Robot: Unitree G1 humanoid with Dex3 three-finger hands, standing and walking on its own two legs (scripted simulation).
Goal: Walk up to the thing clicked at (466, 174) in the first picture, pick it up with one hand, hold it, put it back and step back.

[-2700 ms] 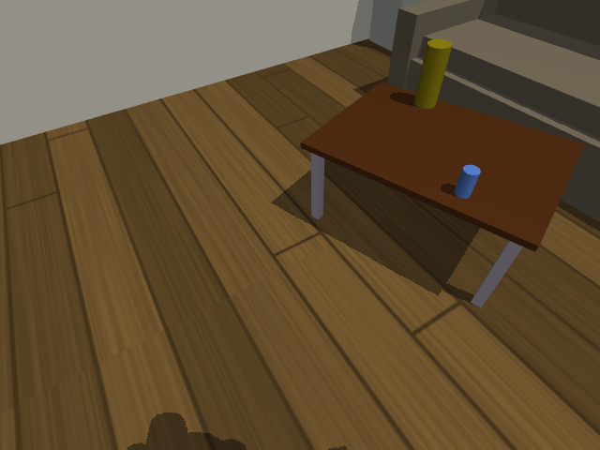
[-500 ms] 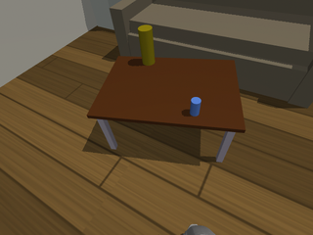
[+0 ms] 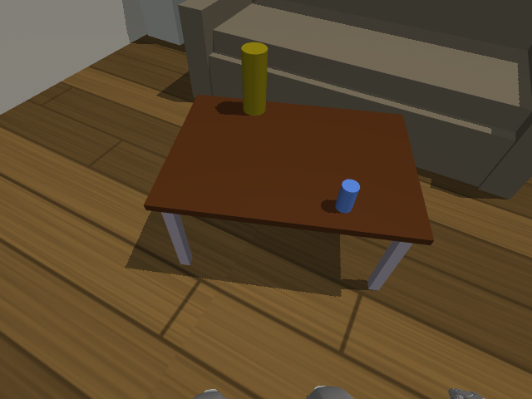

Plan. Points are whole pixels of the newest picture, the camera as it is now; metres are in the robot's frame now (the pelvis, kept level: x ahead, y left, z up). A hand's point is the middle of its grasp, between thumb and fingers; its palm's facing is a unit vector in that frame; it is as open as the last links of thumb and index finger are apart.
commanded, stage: walk up
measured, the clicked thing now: (347, 196) +0.70 -0.25 -0.26
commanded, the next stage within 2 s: stand in 1.52 s
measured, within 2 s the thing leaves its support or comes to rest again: neither
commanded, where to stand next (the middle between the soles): +0.08 -0.04 m, yaw +1 degrees
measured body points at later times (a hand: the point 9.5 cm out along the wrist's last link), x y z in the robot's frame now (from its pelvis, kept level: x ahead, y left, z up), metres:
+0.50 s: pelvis +0.00 -0.01 +0.00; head +0.03 -0.01 +0.45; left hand +0.12 +0.30 -0.11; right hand +0.07 -0.34 -0.11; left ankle +0.05 +0.13 -0.71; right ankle +0.01 -0.14 -0.71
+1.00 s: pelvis +0.01 -0.02 +0.03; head +0.02 -0.02 +0.48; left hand +0.11 +0.28 -0.10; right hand +0.08 -0.34 -0.10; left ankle +0.05 +0.13 -0.71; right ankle +0.01 -0.14 -0.71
